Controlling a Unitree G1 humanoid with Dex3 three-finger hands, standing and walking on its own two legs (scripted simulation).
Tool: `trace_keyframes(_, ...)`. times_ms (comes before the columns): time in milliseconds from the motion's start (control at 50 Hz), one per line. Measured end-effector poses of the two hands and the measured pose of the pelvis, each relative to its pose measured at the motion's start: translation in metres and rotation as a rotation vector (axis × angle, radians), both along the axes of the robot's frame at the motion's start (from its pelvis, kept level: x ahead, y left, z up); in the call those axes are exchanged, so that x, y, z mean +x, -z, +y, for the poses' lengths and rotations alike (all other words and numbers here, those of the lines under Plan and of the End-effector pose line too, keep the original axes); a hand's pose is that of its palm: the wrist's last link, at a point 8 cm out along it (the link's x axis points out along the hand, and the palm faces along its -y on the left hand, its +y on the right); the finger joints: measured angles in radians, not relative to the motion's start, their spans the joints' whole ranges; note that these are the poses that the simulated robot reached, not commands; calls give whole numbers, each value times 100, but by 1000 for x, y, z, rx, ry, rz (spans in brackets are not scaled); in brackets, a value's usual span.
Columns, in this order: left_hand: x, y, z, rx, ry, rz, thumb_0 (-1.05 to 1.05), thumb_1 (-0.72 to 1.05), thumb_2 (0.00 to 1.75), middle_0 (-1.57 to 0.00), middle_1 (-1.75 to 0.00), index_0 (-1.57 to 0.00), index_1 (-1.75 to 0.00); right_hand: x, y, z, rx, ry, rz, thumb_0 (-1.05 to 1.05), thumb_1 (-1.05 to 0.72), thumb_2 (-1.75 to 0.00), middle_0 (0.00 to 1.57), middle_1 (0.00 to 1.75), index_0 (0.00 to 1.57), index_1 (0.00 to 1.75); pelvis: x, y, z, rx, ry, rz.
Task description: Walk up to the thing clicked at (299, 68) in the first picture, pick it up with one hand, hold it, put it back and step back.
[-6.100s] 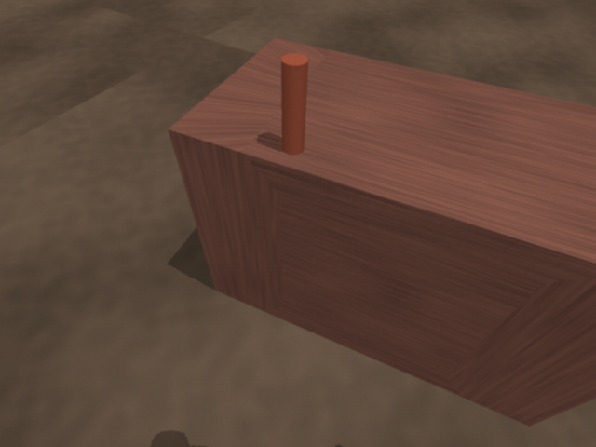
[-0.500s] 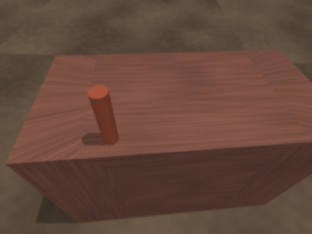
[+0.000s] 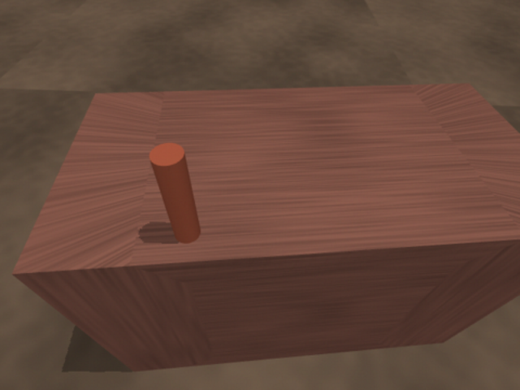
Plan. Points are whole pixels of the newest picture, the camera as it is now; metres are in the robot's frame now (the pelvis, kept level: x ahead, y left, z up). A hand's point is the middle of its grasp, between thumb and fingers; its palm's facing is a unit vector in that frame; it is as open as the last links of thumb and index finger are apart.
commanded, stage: rise first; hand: left
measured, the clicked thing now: (178, 199) +0.40 +0.13 +0.07
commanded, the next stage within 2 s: go down in 1.78 s
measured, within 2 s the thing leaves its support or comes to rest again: neither
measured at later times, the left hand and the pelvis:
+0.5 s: hand (94, 364) +0.18 +0.25 -0.06, palm faces +0.26 -0.90 -0.35, open 16.2 cm; pelvis +0.01 -0.01 +0.00, yaw +1 degrees
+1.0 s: hand (62, 335) +0.19 +0.25 +0.06, palm faces +0.33 -0.85 -0.40, open 17.6 cm; pelvis +0.00 -0.01 +0.00, yaw +1 degrees
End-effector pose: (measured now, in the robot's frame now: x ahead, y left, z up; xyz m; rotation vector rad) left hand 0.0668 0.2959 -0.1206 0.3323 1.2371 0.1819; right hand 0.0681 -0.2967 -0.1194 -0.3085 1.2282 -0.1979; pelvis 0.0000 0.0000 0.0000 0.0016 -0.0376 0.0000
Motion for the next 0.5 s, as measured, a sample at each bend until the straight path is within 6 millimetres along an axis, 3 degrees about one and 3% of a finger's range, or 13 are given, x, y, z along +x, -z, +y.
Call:
trace_keyframes(100,34,-5,-10,-22,-55,-198,1,80,79,-15,-22,-14,-22,34,-5,11,20,34,-200,1,-80,-79,14,22,15,21,-11,5,0,-2,-7,24)
trace_keyframes(220,78,-27,-13,-7,-81,-401,1,50,51,-10,-13,-10,-13,74,-18,18,21,49,-361,1,-50,-51,9,12,9,11,-13,6,-2,-5,-8,65)
trace_keyframes(340,84,-54,-9,27,-92,-513,1,16,27,-8,-8,-8,-8,81,-28,25,39,30,-416,0,-17,-28,7,7,7,7,-3,5,-4,-2,-9,60)
trace_keyframes(500,82,-91,-8,80,-75,-655,0,-25,11,-6,-5,-5,-6,88,-41,42,75,-24,-507,0,25,-11,6,6,6,5,5,4,-7,1,-16,29)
